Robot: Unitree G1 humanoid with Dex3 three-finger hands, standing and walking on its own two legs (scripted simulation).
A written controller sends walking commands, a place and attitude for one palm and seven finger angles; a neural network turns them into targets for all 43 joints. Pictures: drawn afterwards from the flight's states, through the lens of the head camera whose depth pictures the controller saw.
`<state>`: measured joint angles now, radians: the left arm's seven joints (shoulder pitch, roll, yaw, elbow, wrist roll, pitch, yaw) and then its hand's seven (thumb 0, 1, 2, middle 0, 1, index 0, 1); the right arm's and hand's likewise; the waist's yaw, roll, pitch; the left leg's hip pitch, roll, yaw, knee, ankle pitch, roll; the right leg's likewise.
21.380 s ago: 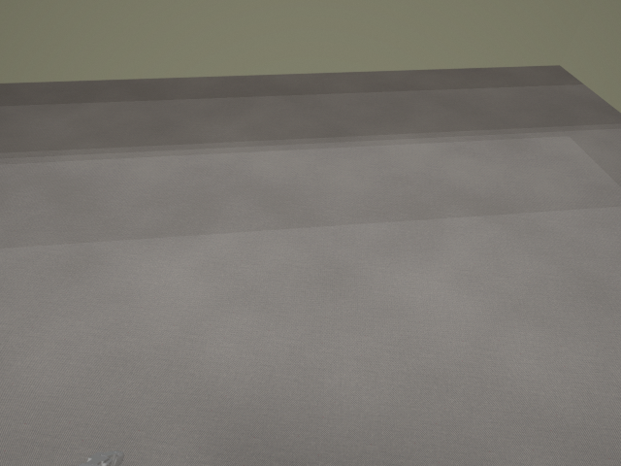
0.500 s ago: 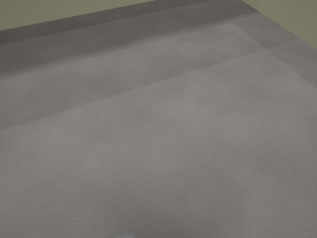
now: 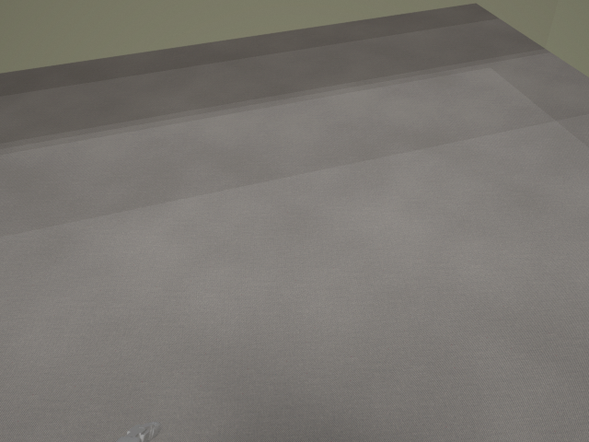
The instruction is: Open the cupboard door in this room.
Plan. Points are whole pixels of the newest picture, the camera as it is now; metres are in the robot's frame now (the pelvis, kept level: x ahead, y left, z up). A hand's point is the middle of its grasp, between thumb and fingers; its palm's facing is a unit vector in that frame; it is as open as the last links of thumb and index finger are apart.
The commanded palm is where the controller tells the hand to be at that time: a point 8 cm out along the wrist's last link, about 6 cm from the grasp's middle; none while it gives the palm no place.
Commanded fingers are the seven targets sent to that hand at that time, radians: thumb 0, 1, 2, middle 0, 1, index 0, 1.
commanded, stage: turn or walk to find it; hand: left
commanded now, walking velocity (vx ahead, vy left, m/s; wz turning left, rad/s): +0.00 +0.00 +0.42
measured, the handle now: out of the picture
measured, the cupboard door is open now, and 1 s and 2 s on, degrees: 0 0 0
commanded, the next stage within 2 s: stand and wait in 0.76 s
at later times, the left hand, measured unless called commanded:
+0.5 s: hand out of the picture -0.05 +0.25 -0.18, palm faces +0.26 -0.93 -0.24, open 7.3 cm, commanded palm none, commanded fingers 0.00 0.90 0.90 -0.20 -0.30 -0.20 -0.30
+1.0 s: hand out of the picture -0.05 +0.17 -0.15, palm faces +0.36 -0.90 -0.24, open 7.3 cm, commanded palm none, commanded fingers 0.00 0.90 0.90 -0.20 -0.30 -0.20 -0.30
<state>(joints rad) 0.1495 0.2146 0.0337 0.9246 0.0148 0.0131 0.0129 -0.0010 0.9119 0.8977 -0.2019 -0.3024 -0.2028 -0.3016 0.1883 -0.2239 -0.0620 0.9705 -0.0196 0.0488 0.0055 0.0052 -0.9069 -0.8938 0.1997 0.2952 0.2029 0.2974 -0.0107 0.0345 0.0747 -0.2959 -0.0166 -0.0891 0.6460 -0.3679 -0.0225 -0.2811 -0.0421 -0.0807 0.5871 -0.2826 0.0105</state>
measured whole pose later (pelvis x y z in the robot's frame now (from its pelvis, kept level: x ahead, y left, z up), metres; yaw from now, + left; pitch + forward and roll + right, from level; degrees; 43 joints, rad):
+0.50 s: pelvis -0.03 +0.03 +0.00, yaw +13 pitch +0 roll -1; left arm 0.22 0.27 0.06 1.00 0.01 0.08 0.02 0.00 0.91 0.90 -0.20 -0.30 -0.20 -0.30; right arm 0.17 -0.19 -0.04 0.97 -0.02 0.02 0.00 0.01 -0.91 -0.89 0.20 0.29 0.20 0.30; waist 0.02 -0.06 0.09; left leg -0.24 0.02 0.05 0.58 -0.33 0.02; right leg -0.42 -0.11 -0.10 0.97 -0.49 0.06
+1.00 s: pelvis -0.03 -0.02 +0.01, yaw +20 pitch -1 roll +1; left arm 0.23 0.16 0.01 1.00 0.02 0.01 0.01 0.00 0.91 0.90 -0.20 -0.30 -0.20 -0.30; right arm 0.19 -0.23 -0.06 1.03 -0.02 0.05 -0.01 0.01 -0.91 -0.89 0.20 0.29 0.20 0.30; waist 0.01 0.04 0.05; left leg -0.32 0.02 -0.02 0.82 -0.42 -0.01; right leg -0.23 -0.02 -0.07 0.49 -0.25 -0.04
